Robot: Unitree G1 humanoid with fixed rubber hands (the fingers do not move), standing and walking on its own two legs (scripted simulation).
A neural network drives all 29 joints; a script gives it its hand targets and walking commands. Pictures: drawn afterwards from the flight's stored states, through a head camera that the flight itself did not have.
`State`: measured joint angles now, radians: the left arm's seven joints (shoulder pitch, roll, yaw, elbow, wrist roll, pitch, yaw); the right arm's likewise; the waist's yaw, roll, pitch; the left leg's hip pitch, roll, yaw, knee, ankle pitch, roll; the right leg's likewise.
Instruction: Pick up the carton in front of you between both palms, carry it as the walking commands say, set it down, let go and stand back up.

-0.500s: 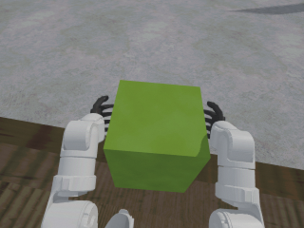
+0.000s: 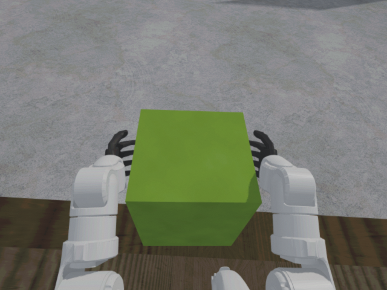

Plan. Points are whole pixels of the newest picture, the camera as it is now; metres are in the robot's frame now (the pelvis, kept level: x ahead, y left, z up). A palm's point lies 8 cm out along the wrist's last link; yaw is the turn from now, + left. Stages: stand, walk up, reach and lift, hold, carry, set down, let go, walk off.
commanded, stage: carry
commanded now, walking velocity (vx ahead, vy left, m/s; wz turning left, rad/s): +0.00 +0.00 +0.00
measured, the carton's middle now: (189, 183) +0.35 -0.01 +0.01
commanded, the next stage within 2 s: none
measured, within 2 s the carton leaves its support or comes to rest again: neither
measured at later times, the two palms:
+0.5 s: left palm (139, 113) +0.60 +0.12 -0.01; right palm (238, 108) +0.63 -0.18 -0.02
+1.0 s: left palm (141, 77) +0.92 +0.15 -0.11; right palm (214, 77) +0.91 -0.15 -0.10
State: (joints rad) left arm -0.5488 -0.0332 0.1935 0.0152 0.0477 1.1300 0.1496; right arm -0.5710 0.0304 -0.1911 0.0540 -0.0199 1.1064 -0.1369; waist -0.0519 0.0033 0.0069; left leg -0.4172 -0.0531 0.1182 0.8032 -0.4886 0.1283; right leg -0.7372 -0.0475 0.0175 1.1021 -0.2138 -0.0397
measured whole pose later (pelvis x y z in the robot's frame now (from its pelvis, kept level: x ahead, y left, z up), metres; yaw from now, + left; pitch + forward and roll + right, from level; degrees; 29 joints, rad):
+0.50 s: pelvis +0.26 -0.05 -0.09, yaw +1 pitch +4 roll +3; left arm -0.58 -0.01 0.19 0.14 0.02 1.13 0.14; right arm -0.61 0.02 -0.19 0.14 -0.06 1.15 -0.13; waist 0.06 -0.01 0.01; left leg -0.70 0.03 -0.01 1.12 -0.41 0.04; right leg -0.45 0.03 -0.10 0.78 -0.41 -0.13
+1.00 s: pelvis +0.56 +0.01 -0.20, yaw +0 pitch +3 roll -1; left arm -0.62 0.01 0.16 0.18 0.03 1.18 0.14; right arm -0.60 0.01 -0.20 0.15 -0.04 1.18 -0.13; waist -0.02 -0.01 -0.01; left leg -0.48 -0.05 0.14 0.74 -0.33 0.14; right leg -0.62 -0.03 0.02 1.27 -0.48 -0.05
